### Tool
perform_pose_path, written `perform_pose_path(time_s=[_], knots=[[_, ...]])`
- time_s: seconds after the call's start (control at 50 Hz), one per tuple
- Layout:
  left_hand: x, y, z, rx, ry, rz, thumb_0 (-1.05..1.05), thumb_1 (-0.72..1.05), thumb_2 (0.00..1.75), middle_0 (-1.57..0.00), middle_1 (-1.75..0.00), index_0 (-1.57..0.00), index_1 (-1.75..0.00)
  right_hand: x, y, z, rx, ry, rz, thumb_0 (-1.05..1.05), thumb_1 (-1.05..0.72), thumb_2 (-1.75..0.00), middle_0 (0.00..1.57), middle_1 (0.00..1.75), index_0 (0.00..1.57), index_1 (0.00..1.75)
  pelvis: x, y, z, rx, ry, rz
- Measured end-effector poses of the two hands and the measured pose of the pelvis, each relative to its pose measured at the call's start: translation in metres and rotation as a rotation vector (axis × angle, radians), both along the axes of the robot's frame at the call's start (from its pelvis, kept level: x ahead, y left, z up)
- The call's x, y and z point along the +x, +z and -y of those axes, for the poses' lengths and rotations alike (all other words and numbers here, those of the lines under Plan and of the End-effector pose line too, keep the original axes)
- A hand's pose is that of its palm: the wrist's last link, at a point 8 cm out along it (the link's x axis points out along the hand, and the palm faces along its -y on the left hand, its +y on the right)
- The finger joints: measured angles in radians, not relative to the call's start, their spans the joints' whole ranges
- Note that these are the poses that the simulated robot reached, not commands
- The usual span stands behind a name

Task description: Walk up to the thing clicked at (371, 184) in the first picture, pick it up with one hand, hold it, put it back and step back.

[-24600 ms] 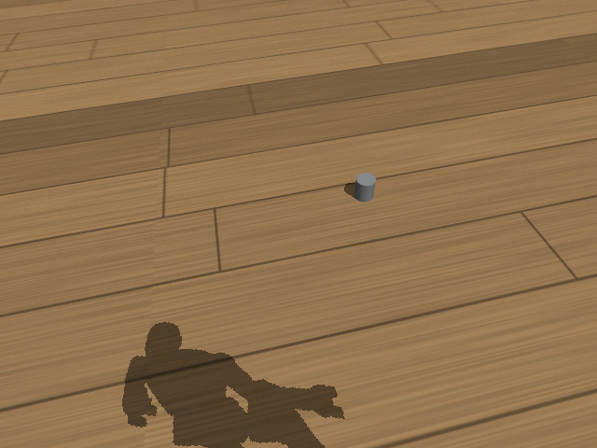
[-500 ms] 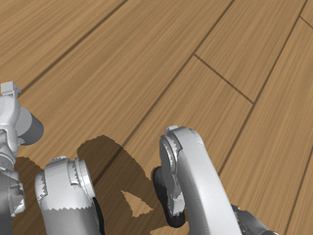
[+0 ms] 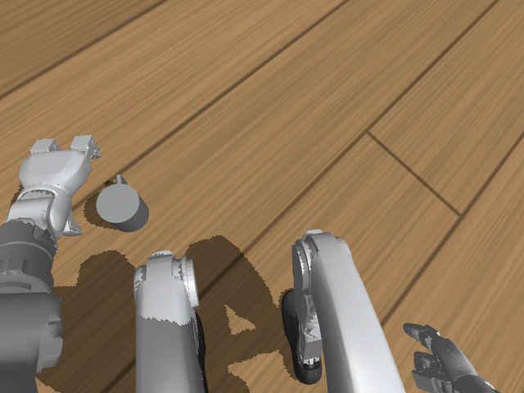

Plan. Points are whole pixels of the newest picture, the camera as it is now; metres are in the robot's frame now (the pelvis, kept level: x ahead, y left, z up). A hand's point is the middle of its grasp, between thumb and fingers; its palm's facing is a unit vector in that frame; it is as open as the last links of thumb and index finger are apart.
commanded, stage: withdraw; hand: left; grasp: from above
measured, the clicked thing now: (123, 202) +0.48 +0.26 -0.34
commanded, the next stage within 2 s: home in 0.22 s
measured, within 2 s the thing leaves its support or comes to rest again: neither
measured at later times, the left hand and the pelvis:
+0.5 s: hand (88, 183) +0.47 +0.28 -0.18, palm faces -0.35 -0.04 -0.93, open 13.5 cm; pelvis +0.00 +0.00 -0.05, yaw -1 degrees
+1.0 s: hand (41, 257) +0.31 +0.25 +0.03, palm faces -0.23 -0.71 -0.66, open 7.7 cm; pelvis +0.02 +0.00 +0.14, yaw +3 degrees
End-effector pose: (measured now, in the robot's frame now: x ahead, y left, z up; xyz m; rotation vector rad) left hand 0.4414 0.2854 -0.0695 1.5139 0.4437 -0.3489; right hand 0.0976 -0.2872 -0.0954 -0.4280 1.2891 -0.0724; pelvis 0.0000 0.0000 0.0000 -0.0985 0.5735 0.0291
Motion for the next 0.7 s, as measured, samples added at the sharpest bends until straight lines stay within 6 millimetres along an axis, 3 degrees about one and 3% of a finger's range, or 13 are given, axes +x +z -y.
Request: perform_pose_path(time_s=[0.1, 0.24, 0.34, 0.42, 0.52, 0.6, 0.7], knots=[[0.002, -0.029, 0.009, 0.003, -0.04, 0.007, 0.0, -0.57, 1.05, -0.09, -1.03, -0.07, -1.04, -0.015, -0.008, 0.001, -0.036, 0.0, -0.031, 0.0, -0.92, -0.9, 0.2, 0.3, 0.2, 0.3, -0.004, -0.015, -0.002, -0.007, 0.002, 0.007], [0.016, -0.075, 0.024, -0.005, -0.049, 0.041, 0.0, -0.56, 1.04, -0.1, -1.03, -0.08, -1.04, -0.048, -0.035, -0.01, -0.034, -0.014, -0.087, 0.0, -0.92, -0.9, 0.2, 0.3, 0.21, 0.3, -0.007, -0.046, -0.004, -0.016, -0.001, 0.016], [0.029, -0.088, 0.023, 0.009, -0.003, 0.102, 0.0, -0.54, 1.02, -0.1, -1.03, -0.1, -1.03, -0.072, -0.056, -0.023, 0.01, -0.051, -0.143, 0.0, -0.92, -0.9, 0.2, 0.3, 0.21, 0.3, -0.004, -0.061, -0.004, -0.019, -0.006, 0.01], [0.035, -0.078, 0.015, 0.037, 0.041, 0.143, 0.0, -0.5, 0.99, -0.13, -1.0, -0.12, -1.0, -0.082, -0.065, -0.034, 0.065, -0.095, -0.173, 0.0, -0.91, -0.9, 0.2, 0.3, 0.21, 0.3, 0.001, -0.06, -0.005, -0.015, -0.011, -0.005], [0.032, -0.045, 0.005, 0.034, 0.106, 0.135, 0.0, -0.37, 0.94, -0.19, -0.87, -0.18, -0.87, -0.076, -0.058, -0.042, 0.118, -0.135, -0.165, 0.0, -0.9, -0.89, 0.2, 0.3, 0.21, 0.3, 0.005, -0.042, -0.005, -0.01, -0.011, -0.026], [0.016, -0.011, 0.002, -0.026, 0.16, 0.11, 0.0, -0.2, 0.89, -0.21, -0.71, -0.2, -0.72, -0.058, -0.037, -0.04, 0.13, -0.155, -0.116, 0.0, -0.9, -0.89, 0.2, 0.3, 0.21, 0.3, 0.008, -0.015, -0.006, -0.007, -0.006, -0.036], [-0.02, 0.032, 0.004, -0.183, 0.24, 0.074, 0.0, 0.1, 0.86, -0.22, -0.53, -0.2, -0.54, -0.017, 0.006, -0.031, 0.113, -0.138, -0.013, 0.0, -0.9, -0.89, 0.2, 0.3, 0.21, 0.3, 0.011, 0.027, -0.006, -0.002, 0.001, -0.031]])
